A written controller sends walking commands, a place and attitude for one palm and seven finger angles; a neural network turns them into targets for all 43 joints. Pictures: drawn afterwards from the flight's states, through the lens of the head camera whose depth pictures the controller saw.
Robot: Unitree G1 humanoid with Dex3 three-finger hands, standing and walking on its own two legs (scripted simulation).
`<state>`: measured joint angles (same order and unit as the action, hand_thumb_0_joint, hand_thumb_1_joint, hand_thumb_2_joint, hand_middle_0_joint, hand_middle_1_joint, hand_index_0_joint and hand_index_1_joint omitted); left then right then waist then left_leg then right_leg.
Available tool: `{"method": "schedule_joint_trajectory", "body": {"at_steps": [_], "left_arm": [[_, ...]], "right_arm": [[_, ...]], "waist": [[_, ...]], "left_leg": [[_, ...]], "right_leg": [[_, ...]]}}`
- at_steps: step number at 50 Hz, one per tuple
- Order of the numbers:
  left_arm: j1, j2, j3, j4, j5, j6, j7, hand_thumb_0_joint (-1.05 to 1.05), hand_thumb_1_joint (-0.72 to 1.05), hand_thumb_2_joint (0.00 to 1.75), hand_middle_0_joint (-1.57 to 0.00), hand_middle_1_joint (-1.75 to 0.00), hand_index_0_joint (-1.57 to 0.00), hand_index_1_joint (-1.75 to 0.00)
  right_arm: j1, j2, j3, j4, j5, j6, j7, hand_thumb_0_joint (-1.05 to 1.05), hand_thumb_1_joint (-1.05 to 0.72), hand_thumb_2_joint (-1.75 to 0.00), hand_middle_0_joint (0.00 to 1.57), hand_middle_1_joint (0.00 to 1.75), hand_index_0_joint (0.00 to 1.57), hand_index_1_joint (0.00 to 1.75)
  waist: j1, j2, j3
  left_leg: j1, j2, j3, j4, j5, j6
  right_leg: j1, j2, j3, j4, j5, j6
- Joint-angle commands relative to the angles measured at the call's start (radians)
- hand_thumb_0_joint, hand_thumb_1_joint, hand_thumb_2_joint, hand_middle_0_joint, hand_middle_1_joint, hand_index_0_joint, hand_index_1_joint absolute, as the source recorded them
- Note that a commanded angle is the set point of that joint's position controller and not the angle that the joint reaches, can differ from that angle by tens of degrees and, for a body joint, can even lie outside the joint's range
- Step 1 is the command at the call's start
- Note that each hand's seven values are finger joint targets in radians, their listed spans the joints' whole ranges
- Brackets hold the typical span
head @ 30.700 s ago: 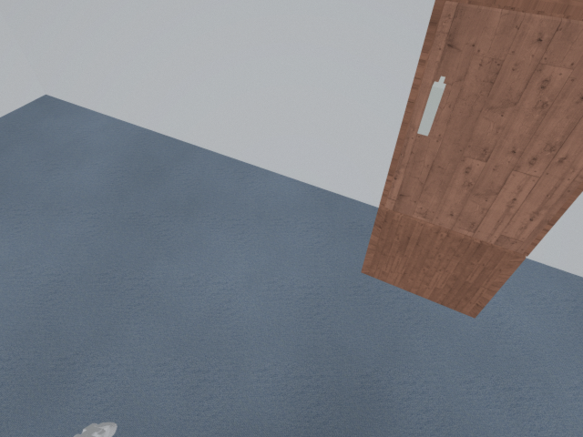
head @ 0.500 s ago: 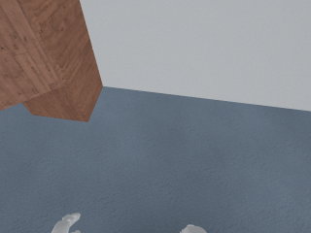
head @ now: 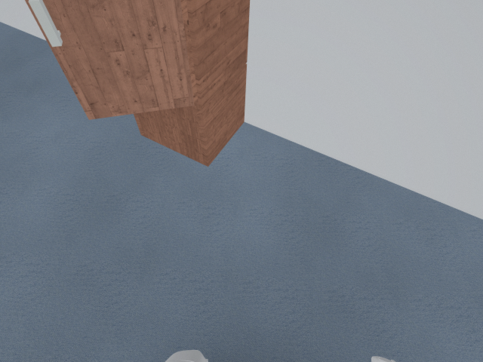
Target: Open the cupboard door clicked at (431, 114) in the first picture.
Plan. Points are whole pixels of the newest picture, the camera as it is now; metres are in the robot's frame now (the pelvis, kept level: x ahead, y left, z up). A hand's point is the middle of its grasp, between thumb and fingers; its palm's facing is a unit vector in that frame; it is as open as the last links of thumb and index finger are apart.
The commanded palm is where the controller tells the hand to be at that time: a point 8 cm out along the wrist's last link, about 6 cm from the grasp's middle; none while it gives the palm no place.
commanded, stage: turn to face it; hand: left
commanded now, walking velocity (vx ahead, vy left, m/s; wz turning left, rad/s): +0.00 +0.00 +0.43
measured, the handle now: (47, 19) +0.90 +0.61 +0.05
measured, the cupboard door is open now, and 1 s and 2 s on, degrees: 43 43 43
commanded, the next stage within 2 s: take the last steps up to it in 0.48 s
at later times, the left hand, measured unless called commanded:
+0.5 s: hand out of the picture +0.07 +0.19 -0.16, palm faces +0.18 -0.95 -0.25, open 7.4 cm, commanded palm none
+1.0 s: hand out of the picture -0.10 +0.21 -0.18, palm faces +0.43 -0.88 -0.19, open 7.3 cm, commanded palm none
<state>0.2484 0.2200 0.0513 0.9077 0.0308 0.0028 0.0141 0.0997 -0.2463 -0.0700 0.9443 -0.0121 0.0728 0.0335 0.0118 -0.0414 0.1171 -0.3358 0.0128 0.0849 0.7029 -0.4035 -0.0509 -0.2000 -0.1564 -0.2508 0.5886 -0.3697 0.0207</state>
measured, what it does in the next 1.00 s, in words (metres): steps on the spot, turning left: left foot, then right foot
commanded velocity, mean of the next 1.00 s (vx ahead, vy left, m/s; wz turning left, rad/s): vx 0.13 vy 0.05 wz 0.22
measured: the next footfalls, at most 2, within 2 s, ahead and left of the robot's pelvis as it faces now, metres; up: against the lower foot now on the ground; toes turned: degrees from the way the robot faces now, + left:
left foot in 0.04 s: +0.04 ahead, +0.12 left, +0.00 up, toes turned +6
right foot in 0.48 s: +0.06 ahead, -0.12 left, +0.00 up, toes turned +7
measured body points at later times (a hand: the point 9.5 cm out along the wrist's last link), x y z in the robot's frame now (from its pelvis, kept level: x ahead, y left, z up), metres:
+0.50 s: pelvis +0.02 -0.01 +0.00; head +0.05 -0.02 +0.45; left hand +0.06 +0.24 -0.14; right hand +0.11 -0.24 -0.16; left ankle +0.00 +0.11 -0.73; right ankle +0.02 -0.12 -0.74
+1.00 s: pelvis +0.04 +0.06 +0.00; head +0.05 +0.08 +0.44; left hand -0.12 +0.25 -0.16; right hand +0.23 -0.14 -0.13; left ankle +0.03 +0.16 -0.73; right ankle +0.02 -0.11 -0.72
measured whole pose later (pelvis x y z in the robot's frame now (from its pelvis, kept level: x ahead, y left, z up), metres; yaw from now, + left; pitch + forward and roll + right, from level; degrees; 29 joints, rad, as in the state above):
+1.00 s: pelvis +0.04 +0.06 +0.00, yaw +20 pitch +0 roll +0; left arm 0.41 0.21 0.07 1.10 0.03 0.00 -0.01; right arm 0.13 -0.21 -0.05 0.97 -0.03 -0.01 0.03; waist 0.06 -0.05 0.06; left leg -0.30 0.02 0.11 0.58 -0.26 0.02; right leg -0.20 -0.17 -0.15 0.70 -0.47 0.04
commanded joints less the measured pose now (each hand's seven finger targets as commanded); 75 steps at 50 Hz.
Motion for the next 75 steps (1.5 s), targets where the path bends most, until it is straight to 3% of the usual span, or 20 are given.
{"method": "schedule_joint_trajectory", "body": {"at_steps": [1, 2, 3, 7, 21, 23, 24, 25, 30, 40, 44, 46, 47, 48, 49, 53, 56, 71, 74, 75], "left_arm": [[0.014, 0.132, 0.049, -0.085, -0.023, 0.000, 0.001, 0.00, 0.90, 0.90, -0.20, -0.30, -0.20, -0.30], [-0.053, 0.095, 0.024, -0.124, -0.016, 0.009, 0.004, 0.00, 0.90, 0.90, -0.20, -0.30, -0.20, -0.30], [-0.105, 0.111, 0.027, -0.119, -0.010, 0.025, 0.015, 0.00, 0.90, 0.90, -0.20, -0.30, -0.20, -0.30], [-0.048, 0.101, 0.035, -0.045, -0.009, 0.032, -0.004, 0.00, 0.90, 0.90, -0.20, -0.30, -0.20, -0.30], [-0.010, 0.061, 0.019, -0.028, -0.022, 0.009, 0.003, 0.00, 0.90, 0.90, -0.20, -0.30, -0.20, -0.30], [0.055, 0.118, 0.030, -0.006, -0.015, -0.013, 0.014, 0.00, 0.90, 0.90, -0.20, -0.30, -0.20, -0.30], [0.064, 0.184, 0.043, 0.003, -0.004, -0.020, 0.021, 0.00, 0.90, 0.90, -0.20, -0.30, -0.20, -0.30], [0.075, 0.203, 0.040, -0.010, -0.006, -0.017, 0.020, 0.00, 0.90, 0.90, -0.20, -0.30, -0.20, -0.30], [0.001, 0.101, 0.022, -0.007, -0.013, -0.031, 0.022, 0.00, 0.90, 0.90, -0.20, -0.30, -0.20, -0.30], [0.158, 0.131, 0.048, 0.098, 0.002, -0.056, 0.004, 0.00, 0.90, 0.90, -0.20, -0.30, -0.20, -0.30], [0.121, 0.156, 0.051, 0.108, 0.005, -0.052, -0.005, 0.00, 0.90, 0.90, -0.20, -0.30, -0.20, -0.30], [0.077, 0.151, 0.049, 0.109, -0.001, -0.044, -0.009, 0.00, 0.90, 0.90, -0.20, -0.30, -0.20, -0.30], [0.067, 0.116, 0.042, 0.097, -0.003, -0.037, -0.015, 0.00, 0.90, 0.90, -0.20, -0.30, -0.20, -0.30], [0.061, 0.043, 0.029, 0.069, -0.010, -0.034, -0.023, 0.00, 0.90, 0.90, -0.20, -0.30, -0.20, -0.30], [-0.031, 0.030, 0.015, 0.022, -0.002, -0.035, -0.018, 0.00, 0.90, 0.90, -0.20, -0.30, -0.20, -0.30], [0.001, 0.019, 0.013, 0.083, 0.000, -0.029, -0.028, 0.00, 0.90, 0.90, -0.20, -0.30, -0.20, -0.30], [0.060, 0.011, 0.013, 0.111, -0.004, -0.019, -0.029, 0.00, 0.90, 0.90, -0.20, -0.30, -0.20, -0.30], [-0.254, -0.025, 0.000, -0.013, -0.011, -0.028, -0.035, 0.00, 0.90, 0.90, -0.20, -0.30, -0.20, -0.30], [-0.023, 0.009, 0.014, 0.049, -0.011, -0.044, -0.029, 0.00, 0.90, 0.90, -0.20, -0.30, -0.20, -0.30], [0.144, 0.069, 0.034, 0.097, -0.006, -0.056, -0.019, 0.00, 0.90, 0.90, -0.20, -0.30, -0.20, -0.30]], "right_arm": [[0.145, -0.213, -0.049, -0.063, -0.015, -0.053, -0.014, 0.00, -0.90, -0.90, 0.20, 0.30, 0.20, 0.30], [0.213, -0.281, -0.062, -0.049, -0.010, -0.045, -0.023, 0.00, -0.90, -0.90, 0.20, 0.30, 0.20, 0.30], [0.222, -0.259, -0.055, -0.036, -0.010, -0.047, -0.035, 0.00, -0.90, -0.90, 0.20, 0.30, 0.20, 0.30], [0.054, -0.169, -0.023, -0.082, -0.013, -0.061, -0.053, 0.00, -0.90, -0.90, 0.20, 0.30, 0.20, 0.30], [0.087, -0.129, -0.021, -0.044, -0.011, -0.055, -0.053, 0.00, -0.90, -0.90, 0.20, 0.30, 0.20, 0.30], [0.096, -0.078, -0.015, -0.041, 0.005, -0.059, -0.046, 0.00, -0.90, -0.90, 0.20, 0.30, 0.20, 0.30], [0.108, -0.022, -0.006, -0.051, 0.010, -0.060, -0.039, 0.00, -0.90, -0.90, 0.20, 0.30, 0.20, 0.30], [0.079, -0.044, -0.013, -0.062, 0.003, -0.048, -0.038, 0.00, -0.90, -0.90, 0.20, 0.30, 0.20, 0.30], [0.097, -0.019, -0.014, 0.019, 0.000, -0.027, -0.029, 0.00, -0.90, -0.90, 0.20, 0.30, 0.20, 0.30], [-0.048, 0.002, -0.002, -0.021, -0.007, -0.053, 0.004, 0.00, -0.90, -0.90, 0.20, 0.30, 0.20, 0.30], [-0.006, 0.010, 0.007, -0.022, -0.004, -0.070, 0.011, 0.00, -0.90, -0.90, 0.20, 0.30, 0.20, 0.30], [0.123, -0.014, 0.004, 0.019, -0.006, -0.081, 0.002, 0.00, -0.90, -0.90, 0.20, 0.30, 0.20, 0.30], [0.225, -0.074, -0.012, 0.045, -0.009, -0.087, -0.011, 0.00, -0.90, -0.90, 0.20, 0.30, 0.20, 0.30], [0.351, -0.178, -0.040, 0.070, -0.024, -0.093, -0.024, 0.00, -0.90, -0.90, 0.20, 0.30, 0.20, 0.30], [0.454, -0.212, -0.041, 0.091, -0.025, -0.091, -0.038, 0.00, -0.90, -0.90, 0.20, 0.30, 0.20, 0.30], [0.240, -0.070, 0.007, 0.039, -0.014, -0.115, -0.054, 0.00, -0.90, -0.90, 0.20, 0.30, 0.20, 0.30], [0.257, -0.039, 0.018, 0.061, -0.007, -0.138, -0.056, 0.00, -0.90, -0.90, 0.20, 0.30, 0.20, 0.30], [0.477, -0.008, 0.035, 0.207, -0.023, -0.146, -0.072, 0.00, -0.90, -0.90, 0.20, 0.30, 0.20, 0.30], [0.444, -0.029, 0.031, 0.215, -0.011, -0.143, -0.072, 0.00, -0.90, -0.90, 0.20, 0.30, 0.20, 0.30], [0.415, -0.020, 0.027, 0.199, 0.003, -0.147, -0.065, 0.00, -0.90, -0.90, 0.20, 0.30, 0.20, 0.30]], "waist": [[-0.088, 0.234, -0.259], [-0.120, 0.320, -0.252], [-0.124, 0.251, -0.244], [-0.023, 0.156, -0.128], [-0.002, 0.185, -0.157], [0.024, 0.031, -0.192], [0.022, -0.202, -0.173], [0.041, -0.169, -0.150], [-0.006, -0.123, -0.110], [0.072, -0.117, -0.040], [0.034, -0.133, -0.045], [-0.033, -0.085, -0.067], [-0.079, 0.058, -0.101], [-0.132, 0.339, -0.140], [-0.171, 0.332, -0.130], [-0.039, 0.146, -0.005], [-0.003, 0.128, -0.041], [-0.062, 0.100, 0.031], [0.050, 0.088, -0.096], [0.118, 0.013, -0.187]], "left_leg": [[0.421, 0.269, -0.345, -0.295, 0.566, 0.167], [0.394, 0.430, -0.491, -0.323, 0.818, 0.295], [0.337, 0.404, -0.470, -0.330, 0.712, 0.297], [0.172, 0.244, -0.293, -0.377, 0.549, 0.217], [0.110, 0.179, -0.338, -0.287, 0.555, 0.197], [-0.044, 0.085, -0.275, -0.158, 0.323, 0.108], [-0.178, -0.061, -0.116, 0.012, 0.001, 0.038], [-0.154, -0.062, -0.119, 0.205, -0.205, 0.029], [-0.198, -0.005, -0.116, 0.434, -0.020, 0.003], [-0.241, 0.041, -0.039, 0.122, -0.007, 0.002], [-0.032, 0.007, 0.021, -0.095, 0.037, 0.026], [0.224, -0.029, 0.076, -0.237, 0.125, 0.032], [0.402, 0.027, -0.001, -0.280, 0.054, 0.058], [0.509, 0.273, -0.363, -0.383, -0.065, 0.155], [0.471, 0.381, -0.522, -0.493, -0.064, 0.241], [0.196, 0.284, -0.305, -0.554, 0.018, 0.216], [0.230, 0.237, -0.184, -0.558, 0.261, 0.206], [0.344, 0.256, -0.092, -0.451, 0.699, 0.211], [0.285, 0.191, -0.041, -0.170, 0.912, 0.158], [0.090, 0.139, -0.008, 0.044, 0.765, 0.123]], "right_leg": [[-0.272, -0.036, 0.036, 0.323, 0.067, 0.045], [-0.380, 0.027, 0.128, 0.479, -0.331, 0.055], [-0.391, 0.024, 0.215, 0.551, -0.293, 0.046], [-0.358, 0.034, 0.249, 0.580, -0.046, 0.055], [-0.030, 0.140, 0.192, -0.008, 0.056, 0.037], [0.204, 0.018, 0.305, -0.236, 0.238, 0.003], [0.246, -0.204, 0.514, -0.280, 0.356, -0.099], [0.133, -0.317, 0.542, -0.299, 0.456, -0.185], [0.116, -0.146, 0.315, -0.257, 0.589, -0.146], [0.187, -0.239, 0.341, -0.379, 0.132, -0.159], [0.058, -0.211, 0.252, -0.332, 0.072, -0.126], [-0.100, -0.151, 0.173, -0.246, -0.019, -0.079], [-0.235, -0.093, 0.123, -0.084, -0.070, -0.044], [-0.422, 0.048, 0.019, 0.225, -0.200, 0.009], [-0.519, 0.083, 0.112, 0.451, -0.263, -0.007], [-0.469, 0.004, 0.228, 0.608, 0.026, -0.027], [-0.439, 0.022, 0.227, 0.565, 0.123, -0.013], [-0.335, 0.089, 0.151, 0.108, 0.134, -0.063], [0.031, 0.159, 0.108, -0.043, 0.191, -0.099], [0.322, 0.061, 0.234, -0.059, 0.262, -0.145]]}}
